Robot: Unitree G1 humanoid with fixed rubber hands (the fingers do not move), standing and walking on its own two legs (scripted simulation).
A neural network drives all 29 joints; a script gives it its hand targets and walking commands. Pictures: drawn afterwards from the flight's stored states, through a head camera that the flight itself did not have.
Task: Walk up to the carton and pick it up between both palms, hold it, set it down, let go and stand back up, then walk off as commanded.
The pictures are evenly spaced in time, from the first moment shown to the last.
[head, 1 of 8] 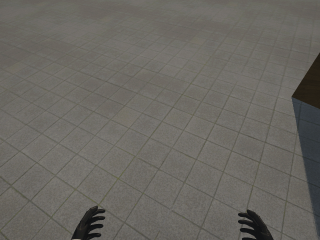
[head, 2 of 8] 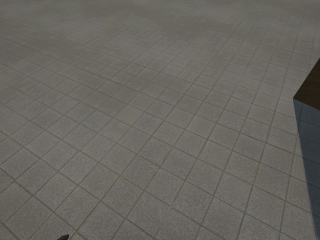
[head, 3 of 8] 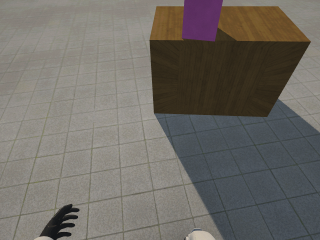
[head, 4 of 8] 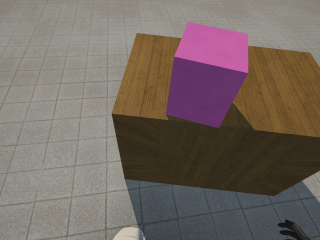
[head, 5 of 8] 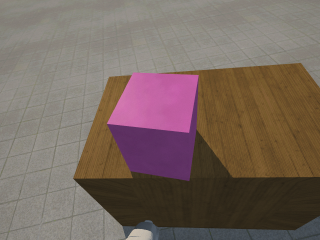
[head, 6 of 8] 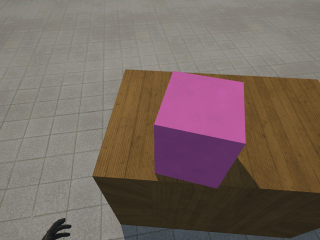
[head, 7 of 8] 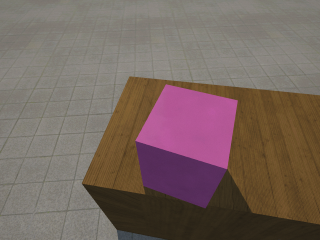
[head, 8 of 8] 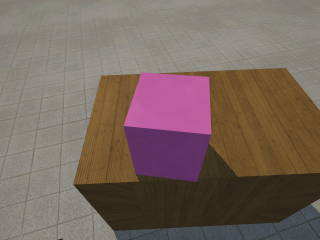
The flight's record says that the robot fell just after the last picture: no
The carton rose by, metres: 0.00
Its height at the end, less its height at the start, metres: +0.00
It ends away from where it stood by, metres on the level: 0.00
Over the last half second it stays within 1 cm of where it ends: yes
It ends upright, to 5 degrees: yes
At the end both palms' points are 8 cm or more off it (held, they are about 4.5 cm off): yes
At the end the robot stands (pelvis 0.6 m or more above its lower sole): yes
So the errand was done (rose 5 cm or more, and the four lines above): no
